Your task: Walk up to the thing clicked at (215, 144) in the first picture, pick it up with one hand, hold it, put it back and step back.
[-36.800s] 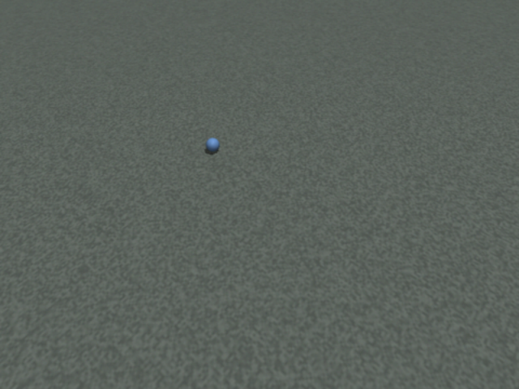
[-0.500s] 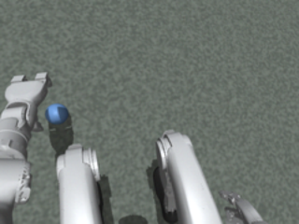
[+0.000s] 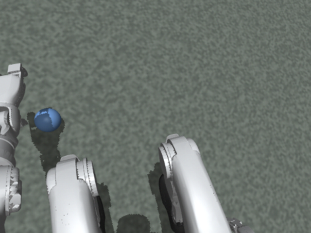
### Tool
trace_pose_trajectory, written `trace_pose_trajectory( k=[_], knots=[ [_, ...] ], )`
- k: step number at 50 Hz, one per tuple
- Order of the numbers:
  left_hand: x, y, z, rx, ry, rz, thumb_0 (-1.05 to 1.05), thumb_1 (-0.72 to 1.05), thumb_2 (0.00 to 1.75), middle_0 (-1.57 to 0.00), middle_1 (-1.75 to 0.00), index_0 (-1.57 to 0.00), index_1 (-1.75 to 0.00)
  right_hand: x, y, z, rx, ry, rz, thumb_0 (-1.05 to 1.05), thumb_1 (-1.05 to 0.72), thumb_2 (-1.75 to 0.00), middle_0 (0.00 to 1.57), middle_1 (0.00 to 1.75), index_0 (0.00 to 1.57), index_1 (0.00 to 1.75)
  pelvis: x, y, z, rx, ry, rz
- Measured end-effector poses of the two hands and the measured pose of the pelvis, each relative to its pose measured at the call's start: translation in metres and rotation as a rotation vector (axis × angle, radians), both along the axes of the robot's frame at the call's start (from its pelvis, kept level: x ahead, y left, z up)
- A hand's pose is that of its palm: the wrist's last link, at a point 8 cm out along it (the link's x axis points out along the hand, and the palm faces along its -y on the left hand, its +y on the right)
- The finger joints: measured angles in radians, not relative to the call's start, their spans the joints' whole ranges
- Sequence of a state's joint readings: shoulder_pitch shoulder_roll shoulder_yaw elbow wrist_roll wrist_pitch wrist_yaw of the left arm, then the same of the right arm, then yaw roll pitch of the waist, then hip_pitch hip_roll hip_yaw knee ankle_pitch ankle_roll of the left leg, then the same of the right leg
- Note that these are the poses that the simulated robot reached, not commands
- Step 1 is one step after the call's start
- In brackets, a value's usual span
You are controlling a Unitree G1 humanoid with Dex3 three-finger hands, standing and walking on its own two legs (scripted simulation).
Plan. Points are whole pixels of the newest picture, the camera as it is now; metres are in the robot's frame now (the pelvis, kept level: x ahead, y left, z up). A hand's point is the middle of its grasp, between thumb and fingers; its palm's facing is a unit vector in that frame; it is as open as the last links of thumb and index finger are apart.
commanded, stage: home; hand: left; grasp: from above
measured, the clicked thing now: (48, 120) +0.46 +0.26 -0.30
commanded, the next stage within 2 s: none
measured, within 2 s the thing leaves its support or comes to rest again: neither
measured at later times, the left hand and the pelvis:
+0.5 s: hand out of the picture +0.28 +0.24 +0.07, palm faces -0.19 -0.74 -0.65, open 7.6 cm; pelvis +0.00 -0.01 +0.17, yaw +6 degrees
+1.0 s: hand out of the picture +0.22 +0.21 +0.29, palm faces +0.19 -0.95 -0.24, open 7.4 cm; pelvis +0.06 +0.00 +0.34, yaw +8 degrees
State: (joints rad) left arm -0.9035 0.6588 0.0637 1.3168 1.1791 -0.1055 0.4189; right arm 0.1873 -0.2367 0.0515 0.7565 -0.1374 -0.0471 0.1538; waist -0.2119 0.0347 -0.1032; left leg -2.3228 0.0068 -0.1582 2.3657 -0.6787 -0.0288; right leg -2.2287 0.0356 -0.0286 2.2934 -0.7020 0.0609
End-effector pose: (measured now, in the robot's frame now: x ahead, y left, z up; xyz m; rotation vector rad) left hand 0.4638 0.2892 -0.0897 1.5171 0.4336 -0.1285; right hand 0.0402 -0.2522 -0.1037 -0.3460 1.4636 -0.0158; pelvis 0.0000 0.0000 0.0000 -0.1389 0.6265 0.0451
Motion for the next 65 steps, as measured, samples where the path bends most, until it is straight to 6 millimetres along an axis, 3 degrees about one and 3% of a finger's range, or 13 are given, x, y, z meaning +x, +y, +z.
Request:
trace_pose_trajectory(
  k=[4,8,18,24,29,39,47,53,59,65],
  knots=[
    [-0.008,0.0,0.036,-0.055,-0.001,0.076,0.0,-0.2,0.91,-0.21,-0.75,-0.2,-0.75,0.017,0.004,0.014,0.038,-0.052,-0.026,0.0,-0.9,-0.89,0.2,0.3,0.2,0.29,0.003,0.001,0.023,0.006,0.009,0.005],
    [-0.03,0.0,0.075,-0.15,0.018,0.143,0.0,0.04,0.88,-0.22,-0.6,-0.21,-0.6,0.04,0.002,0.038,0.056,-0.114,-0.037,0.0,-0.9,-0.9,0.2,0.3,0.2,0.29,0.004,0.0,0.053,0.016,0.006,0.013],
    [-0.136,-0.009,0.147,-0.487,0.1,0.308,0.0,0.66,0.89,-0.22,-0.36,-0.21,-0.36,0.121,-0.01,0.124,0.012,-0.335,0.044,0.01,-0.91,-0.9,0.2,0.29,0.2,0.29,0.002,-0.006,0.129,0.044,-0.05,0.038],
    [-0.183,-0.012,0.194,-0.63,0.046,0.425,0.0,0.82,0.89,-0.22,-0.32,-0.22,-0.32,0.17,0.0,0.18,0.005,-0.513,0.097,0.01,-0.91,-0.9,0.2,0.29,0.2,0.29,0.001,-0.009,0.167,0.055,-0.103,0.061],
    [-0.209,-0.017,0.234,-0.749,0.035,0.549,0.01,0.87,0.9,-0.21,-0.31,-0.21,-0.31,0.196,0.019,0.224,0.042,-0.635,0.105,0.01,-0.91,-0.9,0.2,0.29,0.2,0.29,0.005,-0.009,0.201,0.064,-0.15,0.073],
    [-0.244,-0.033,0.317,-0.986,0.061,0.765,0.01,0.89,0.9,-0.21,-0.3,-0.21,-0.3,0.201,0.044,0.308,0.084,-0.734,0.061,0.01,-0.91,-0.9,0.2,0.3,0.2,0.3,0.028,-0.006,0.277,0.084,-0.251,0.09],
    [-0.259,-0.034,0.379,-1.1,0.048,0.891,0.01,0.9,0.9,-0.21,-0.3,-0.21,-0.3,0.188,0.041,0.361,0.031,-0.747,0.002,0.01,-0.91,-0.9,0.21,0.3,0.2,0.3,0.053,0.0,0.329,0.096,-0.327,0.106],
    [-0.267,-0.034,0.425,-1.137,0.024,0.908,0.01,0.9,0.9,-0.2,-0.3,-0.2,-0.3,0.19,0.036,0.393,-0.002,-0.795,-0.028,0.01,-0.91,-0.9,0.2,0.3,0.2,0.3,0.07,0.004,0.356,0.105,-0.376,0.109],
    [-0.274,-0.034,0.446,-1.142,0.016,0.9,0.01,0.9,0.9,-0.2,-0.3,-0.2,-0.3,0.207,0.036,0.411,0.0,-0.864,-0.017,0.01,-0.91,-0.9,0.2,0.3,0.2,0.3,0.08,0.006,0.369,0.115,-0.411,0.112],
    [-0.278,-0.037,0.444,-1.155,0.029,0.91,0.01,0.9,0.9,-0.2,-0.3,-0.2,-0.3,0.226,0.038,0.422,0.013,-0.923,0.027,0.01,-0.91,-0.9,0.2,0.3,0.2,0.3,0.081,0.003,0.371,0.124,-0.431,0.118]
  ],
)
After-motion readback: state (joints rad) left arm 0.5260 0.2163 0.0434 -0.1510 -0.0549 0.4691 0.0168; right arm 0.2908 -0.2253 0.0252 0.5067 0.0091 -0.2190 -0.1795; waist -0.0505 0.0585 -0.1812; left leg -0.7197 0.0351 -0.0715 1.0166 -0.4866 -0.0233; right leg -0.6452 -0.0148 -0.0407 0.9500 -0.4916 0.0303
